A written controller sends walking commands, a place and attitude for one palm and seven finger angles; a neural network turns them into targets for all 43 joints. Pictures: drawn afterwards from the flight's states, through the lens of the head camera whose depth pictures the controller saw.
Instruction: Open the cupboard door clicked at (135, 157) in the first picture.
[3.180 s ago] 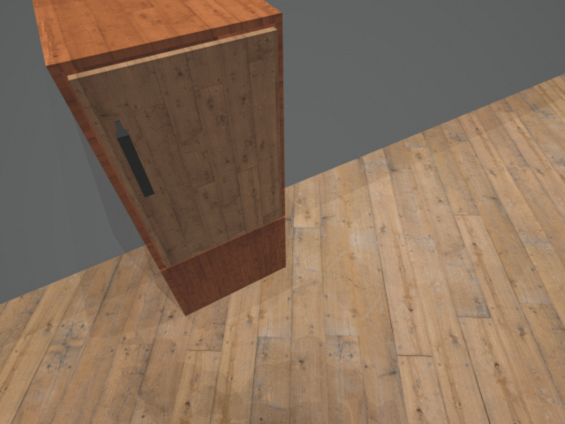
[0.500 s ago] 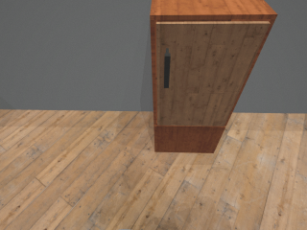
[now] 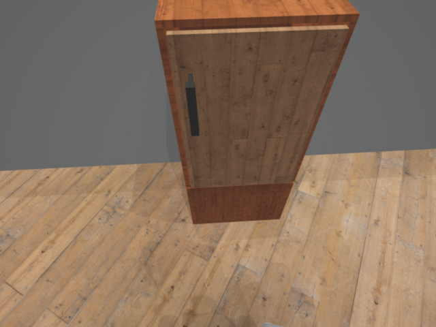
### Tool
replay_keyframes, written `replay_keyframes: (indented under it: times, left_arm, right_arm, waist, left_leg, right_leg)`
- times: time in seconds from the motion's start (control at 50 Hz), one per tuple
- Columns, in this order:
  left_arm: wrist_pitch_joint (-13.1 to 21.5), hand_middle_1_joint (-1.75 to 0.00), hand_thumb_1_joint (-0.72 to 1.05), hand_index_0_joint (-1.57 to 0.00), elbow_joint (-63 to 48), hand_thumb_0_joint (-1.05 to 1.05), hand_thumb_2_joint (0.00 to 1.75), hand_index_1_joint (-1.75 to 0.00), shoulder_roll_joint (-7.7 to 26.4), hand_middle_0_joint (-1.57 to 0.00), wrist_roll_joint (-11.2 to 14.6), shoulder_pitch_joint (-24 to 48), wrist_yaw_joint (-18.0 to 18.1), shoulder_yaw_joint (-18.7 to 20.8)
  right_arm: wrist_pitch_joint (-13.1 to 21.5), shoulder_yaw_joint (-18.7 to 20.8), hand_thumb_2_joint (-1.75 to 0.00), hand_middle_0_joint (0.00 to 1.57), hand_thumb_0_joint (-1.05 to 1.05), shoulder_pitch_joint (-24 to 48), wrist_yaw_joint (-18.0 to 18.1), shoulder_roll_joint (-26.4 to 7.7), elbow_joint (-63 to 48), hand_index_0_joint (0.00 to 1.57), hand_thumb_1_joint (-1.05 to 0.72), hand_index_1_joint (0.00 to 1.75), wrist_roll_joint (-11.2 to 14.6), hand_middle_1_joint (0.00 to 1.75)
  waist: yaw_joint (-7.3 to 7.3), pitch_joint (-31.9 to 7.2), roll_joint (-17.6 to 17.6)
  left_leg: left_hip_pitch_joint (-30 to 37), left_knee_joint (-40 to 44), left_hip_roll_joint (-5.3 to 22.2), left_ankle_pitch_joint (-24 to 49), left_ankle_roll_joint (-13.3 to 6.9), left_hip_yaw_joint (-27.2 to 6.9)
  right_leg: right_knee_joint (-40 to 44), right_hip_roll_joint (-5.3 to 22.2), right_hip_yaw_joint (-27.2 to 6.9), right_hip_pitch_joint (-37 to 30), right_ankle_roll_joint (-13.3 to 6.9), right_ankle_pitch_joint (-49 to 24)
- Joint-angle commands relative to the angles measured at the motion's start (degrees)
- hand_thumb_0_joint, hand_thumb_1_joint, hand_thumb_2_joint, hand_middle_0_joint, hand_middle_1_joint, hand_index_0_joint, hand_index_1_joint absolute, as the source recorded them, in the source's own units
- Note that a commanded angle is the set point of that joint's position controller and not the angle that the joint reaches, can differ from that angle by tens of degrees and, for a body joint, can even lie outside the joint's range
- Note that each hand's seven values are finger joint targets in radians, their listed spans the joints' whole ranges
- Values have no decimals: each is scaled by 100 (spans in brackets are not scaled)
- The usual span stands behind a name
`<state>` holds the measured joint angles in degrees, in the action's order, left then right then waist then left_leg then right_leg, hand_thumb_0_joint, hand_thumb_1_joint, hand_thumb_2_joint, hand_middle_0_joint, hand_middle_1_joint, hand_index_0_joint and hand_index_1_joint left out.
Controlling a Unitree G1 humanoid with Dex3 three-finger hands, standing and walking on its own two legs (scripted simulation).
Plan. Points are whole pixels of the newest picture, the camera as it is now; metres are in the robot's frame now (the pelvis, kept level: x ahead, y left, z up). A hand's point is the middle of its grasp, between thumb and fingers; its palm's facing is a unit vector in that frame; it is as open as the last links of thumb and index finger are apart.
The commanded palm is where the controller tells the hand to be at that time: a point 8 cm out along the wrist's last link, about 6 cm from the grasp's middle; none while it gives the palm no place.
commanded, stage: come to a stop and stand still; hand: left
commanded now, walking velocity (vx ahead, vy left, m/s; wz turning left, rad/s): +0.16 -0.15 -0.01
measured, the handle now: (192, 106) +0.61 +0.08 +0.04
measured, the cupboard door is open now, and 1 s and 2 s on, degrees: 0 0 0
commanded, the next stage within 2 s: look again from close up in 1.40 s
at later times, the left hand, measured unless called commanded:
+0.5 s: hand out of the picture +0.11 +0.16 -0.16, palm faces +0.04 -0.97 -0.24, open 7.3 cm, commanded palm none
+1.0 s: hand out of the picture +0.07 +0.14 -0.16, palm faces +0.02 -0.98 -0.19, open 7.3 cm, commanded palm none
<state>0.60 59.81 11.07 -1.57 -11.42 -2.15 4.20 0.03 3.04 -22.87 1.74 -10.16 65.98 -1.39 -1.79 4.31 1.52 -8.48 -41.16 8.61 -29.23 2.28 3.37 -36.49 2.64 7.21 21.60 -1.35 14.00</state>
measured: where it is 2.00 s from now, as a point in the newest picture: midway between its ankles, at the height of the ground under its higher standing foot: outside the picture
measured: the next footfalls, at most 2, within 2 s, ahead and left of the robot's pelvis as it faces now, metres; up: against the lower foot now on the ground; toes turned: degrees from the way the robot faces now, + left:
left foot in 0.28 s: +0.15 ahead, +0.08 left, +0.00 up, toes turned +4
left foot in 0.82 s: +0.06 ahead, +0.10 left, +0.00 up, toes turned +1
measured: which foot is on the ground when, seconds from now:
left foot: up 0.00-0.26, down 0.28-0.56, up 0.58-0.80, down 0.82-1.00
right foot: down 0.00-1.00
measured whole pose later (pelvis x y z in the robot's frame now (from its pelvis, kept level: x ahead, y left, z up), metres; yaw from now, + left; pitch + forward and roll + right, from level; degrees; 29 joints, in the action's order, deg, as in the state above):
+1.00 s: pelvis +0.04 -0.04 +0.02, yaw -2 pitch -2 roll +0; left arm -0.7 63.7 10.0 -0.5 -12.4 1.4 1.1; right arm -0.9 0.5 -13.3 2.0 -8.4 65.3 -0.6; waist 0.9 2.1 -1.1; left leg -7.7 -24.0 1.7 -14.7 1.1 1.5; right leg -24.6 0.1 4.4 10.3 -1.5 12.9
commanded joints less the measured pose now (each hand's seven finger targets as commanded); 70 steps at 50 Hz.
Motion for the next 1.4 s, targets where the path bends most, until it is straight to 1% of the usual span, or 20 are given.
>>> replay_keyframes:
  times: [0.0, 0.04, 0.08, 0.2, 0.28, 0.3, 0.36, 0.42, 0.48, 0.5, 0.54, 0.56, 0.58, 0.64, 0.7, 0.76, 0.8, 0.86, 1.04, 1.38]
  left_arm:
    - [4, -30, 90, -20, 89, 0, 90, -30, 979, -20, 50, -1266, 236, 149]
    - [51, -30, 90, -20, -157, 0, 90, -30, 619, -20, 2, -449, 307, 20]
    - [127, -30, 90, -20, -167, 0, 90, -30, 447, -20, 1, -307, 347, -78]
    - [97, -30, 90, -20, -18, 0, 90, -30, 483, -20, 75, -343, 437, -166]
    - [-114, -30, 90, -20, -164, 0, 90, -30, 342, -20, 93, -565, 488, -143]
    - [-160, -30, 90, -20, -149, 0, 90, -30, 341, -20, 94, -583, 488, -150]
    - [-228, -30, 90, -20, -192, 0, 90, -30, 401, -20, 82, -615, 460, -124]
    - [-230, -30, 90, -20, -233, 0, 90, -30, 347, -20, 49, -674, 449, -97]
    - [-177, -30, 90, -20, -252, 0, 90, -30, 320, -20, 25, -866, 447, -101]
    - [-127, -30, 90, -20, -255, 0, 90, -30, 439, -20, -2, -880, 454, -99]
    - [-86, -30, 90, -20, -337, 0, 90, -30, 831, -20, -23, -610, 454, -60]
    - [-71, -30, 90, -20, -346, 0, 90, -30, 874, -20, -17, -615, 456, -49]
    - [-77, -30, 90, -20, -346, 0, 90, -30, 786, -20, -25, -637, 464, -78]
    - [-53, -30, 90, -20, -367, 0, 90, -30, 732, -20, -20, -389, 473, -105]
    - [-37, -30, 90, -20, -283, 0, 90, -30, 772, -20, -13, -426, 459, -101]
    - [-32, -30, 90, -20, -175, 0, 90, -30, 731, -20, 76, -353, 446, -122]
    - [-38, -30, 90, -20, -144, 0, 90, -30, 494, -20, 97, -398, 413, -169]
    - [-61, -30, 90, -20, 45, 0, 90, -30, 491, -20, 114, -316, 399, -198]
    - [-67, -30, 90, -20, 317, 0, 90, -30, 384, -20, 106, -460, 371, -271]
    - [11, -30, 90, -20, 514, 0, 90, -30, 60, -20, 92, -941, 417, -349]
  right_arm:
    - [138, 96, -90, 20, 0, 669, 26, -505, -746, 20, -90, 30, 51, 30]
    - [82, 78, -90, 20, 0, 557, -43, -334, -656, 20, -90, 30, -25, 30]
    - [13, 11, -90, 20, 0, 303, -58, -132, -580, 20, -90, 30, -38, 30]
    - [34, -167, -90, 20, 0, 360, 18, 13, -430, 20, -90, 30, 93, 30]
    - [-6, -11, -90, 20, 0, 705, 80, -602, -667, 20, -90, 30, 42, 30]
    - [-15, 0, -90, 20, 0, 932, 103, -656, -719, 20, -90, 30, 64, 30]
    - [-60, 58, -90, 20, 0, 1164, 114, -785, -891, 20, -90, 30, 37, 30]
    - [-98, 156, -90, 20, 0, 1330, 96, -893, -1012, 20, -90, 30, 8, 30]
    - [-123, 207, -90, 20, 0, 1495, 50, -932, -1090, 20, -90, 30, 36, 30]
    - [-118, 209, -90, 20, 0, 1513, 34, -830, -1121, 20, -90, 30, 64, 30]
    - [-163, 162, -90, 20, 0, 1496, -29, -459, -1185, 20, -90, 30, 91, 30]
    - [-235, 135, -90, 20, 0, 1599, -25, -363, -1190, 20, -90, 30, 64, 30]
    - [-280, 142, -90, 20, 0, 1705, -21, -354, -1165, 20, -90, 30, 60, 30]
    - [-261, 80, -90, 20, 0, 1539, -25, -264, -986, 20, -90, 30, 96, 30]
    - [-197, 18, -90, 20, 0, 1414, -19, -230, -873, 20, -90, 30, 117, 30]
    - [-93, -60, -90, 20, 0, 979, 20, -241, -632, 20, -90, 30, 93, 30]
    - [13, -71, -90, 20, 0, 1025, 49, -491, -557, 20, -90, 30, 63, 30]
    - [43, -145, -90, 20, 0, 1071, 65, -459, -420, 20, -90, 30, 67, 30]
    - [48, -209, -90, 20, 0, 604, 52, -333, -212, 20, -90, 30, 46, 30]
    - [143, -219, -90, 20, 0, 160, 76, -169, -71, 20, -90, 30, 88, 30]
  waist:
    - [632, -470, -1337]
    - [210, -205, -536]
    - [21, -184, -518]
    - [81, -549, -603]
    - [218, -304, 332]
    - [284, -260, 975]
    - [307, -506, 882]
    - [275, -882, 647]
    - [353, -1109, 197]
    - [349, -1116, -259]
    - [201, -716, -1424]
    - [288, -532, -1703]
    - [346, -427, -1432]
    - [199, -358, -953]
    - [222, -426, -952]
    - [107, -631, -872]
    - [257, -701, -140]
    - [307, -533, 309]
    - [290, 107, -19]
    - [231, 3, -174]
  left_leg:
    - [-2616, -3062, -224, -269, -404, -223]
    - [-2166, -2691, -88, 332, -312, -138]
    - [-1767, -2048, -170, 594, -199, -45]
    - [-579, 958, -454, 1666, -81, -39]
    - [2, 1612, 382, 4928, -596, -713]
    - [-191, 1823, 536, 5237, -802, -868]
    - [48, 2039, 820, 5631, -1215, -1128]
    - [542, 1757, 888, 6062, -1377, -1021]
    - [404, 1346, 606, 5280, -1062, -722]
    - [210, 1081, 310, 4555, -790, -553]
    - [-746, 528, -646, 1821, -239, 46]
    - [-1050, 2, -802, 379, -183, -75]
    - [-1143, -569, -786, 11, -202, -293]
    - [-1221, -970, -748, 161, -165, -387]
    - [-964, 71, -692, 356, -116, -256]
    - [-1, 1793, -628, 1750, -142, -258]
    - [378, 1891, -49, 3320, -326, -673]
    - [-143, 2066, -71, 2734, -318, -656]
    - [-564, 2559, -253, 1406, -291, -619]
    - [-357, 2522, -244, 1691, -348, -605]
  right_leg:
    - [2519, 1776, -2699, -1758, -1183, 951]
    - [2351, 1362, -1679, -904, -1003, 247]
    - [2320, 1248, -1190, -601, -935, -955]
    - [1499, 987, -806, -1219, -763, -3362]
    - [820, 318, -606, -638, -31, -1284]
    - [519, 212, -452, -761, 95, -718]
    - [-353, 66, -519, -517, 139, 1211]
    - [-567, 19, -547, -242, 157, 1332]
    - [499, 54, -535, -747, 201, 294]
    - [1105, 215, -759, -996, 169, -1006]
    - [1342, 1362, -1857, -1125, -411, -2967]
    - [1534, 1611, -2029, -1058, -761, -3434]
    - [1631, 1648, -2020, -932, -944, -3459]
    - [1482, 1337, -1575, -1073, -1003, -3507]
    - [1417, 1197, -1387, -1351, -929, -3265]
    - [1200, 912, -1297, -1182, -499, -2478]
    - [1212, 435, -961, -983, -68, -1579]
    - [1453, 366, -914, -1360, 14, -1006]
    - [1949, 336, -967, -1213, 26, -3]
    - [1783, 332, -916, -1054, 49, -378]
